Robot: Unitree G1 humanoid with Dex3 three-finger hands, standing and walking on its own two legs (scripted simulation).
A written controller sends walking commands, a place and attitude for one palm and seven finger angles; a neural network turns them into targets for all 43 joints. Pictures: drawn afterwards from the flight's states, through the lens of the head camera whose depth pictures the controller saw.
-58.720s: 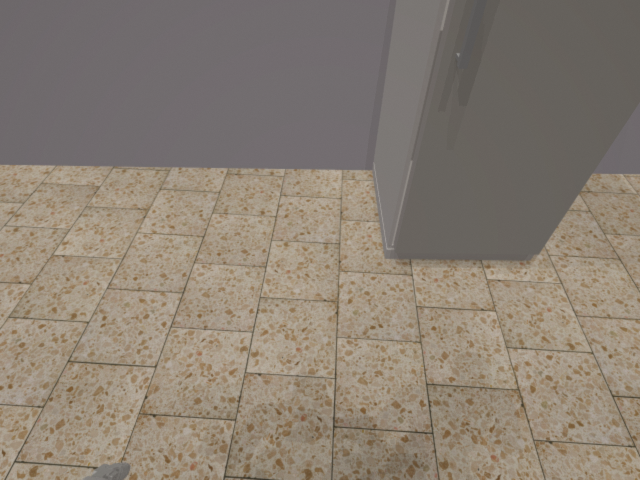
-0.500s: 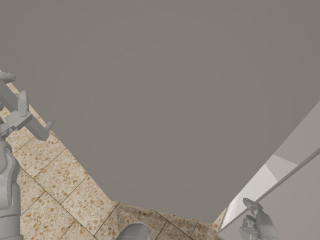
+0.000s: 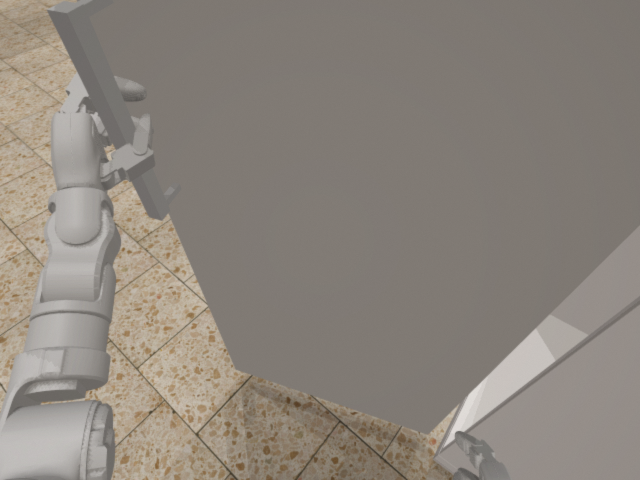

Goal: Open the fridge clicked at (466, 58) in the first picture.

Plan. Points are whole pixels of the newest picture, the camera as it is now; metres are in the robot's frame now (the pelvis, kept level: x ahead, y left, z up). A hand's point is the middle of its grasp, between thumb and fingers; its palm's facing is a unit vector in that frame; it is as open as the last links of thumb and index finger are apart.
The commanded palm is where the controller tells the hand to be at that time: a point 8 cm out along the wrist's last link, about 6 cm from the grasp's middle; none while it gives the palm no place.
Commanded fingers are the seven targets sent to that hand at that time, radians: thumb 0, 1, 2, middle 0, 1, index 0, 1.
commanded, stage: stop walking and hold the door back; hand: left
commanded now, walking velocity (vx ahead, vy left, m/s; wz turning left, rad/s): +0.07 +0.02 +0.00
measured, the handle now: (134, 124) +0.43 +0.26 +0.21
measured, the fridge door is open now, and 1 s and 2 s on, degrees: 109 107 107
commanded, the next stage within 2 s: loosen the grip on the handle in 0.58 s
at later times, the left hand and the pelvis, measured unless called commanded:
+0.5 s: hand (144, 148) +0.40 +0.24 +0.20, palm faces +0.32 -0.93 -0.17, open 5.6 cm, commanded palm +0.37 +0.28 +0.18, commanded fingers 0.00 0.90 0.90 -0.45 -1.40 -0.45 -1.40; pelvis -0.02 +0.01 +0.00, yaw -1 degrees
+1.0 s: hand (149, 141) +0.42 +0.24 +0.20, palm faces +0.35 -0.91 -0.20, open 10.5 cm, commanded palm +0.37 +0.29 +0.19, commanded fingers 0.00 -0.55 0.20 -0.36 -1.28 -0.36 -1.28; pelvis +0.00 +0.00 +0.00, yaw -2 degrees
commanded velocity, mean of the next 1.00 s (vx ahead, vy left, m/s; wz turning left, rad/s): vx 0.00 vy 0.00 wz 0.00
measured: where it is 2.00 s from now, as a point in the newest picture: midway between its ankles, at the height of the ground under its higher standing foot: outside the picture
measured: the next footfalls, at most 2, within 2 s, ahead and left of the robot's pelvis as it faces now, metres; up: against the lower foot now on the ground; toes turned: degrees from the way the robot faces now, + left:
right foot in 0.02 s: +0.06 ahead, -0.11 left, +0.00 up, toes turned -4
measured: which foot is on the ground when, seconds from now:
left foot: down 0.00-1.00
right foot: up 0.00-0.00, down 0.02-1.00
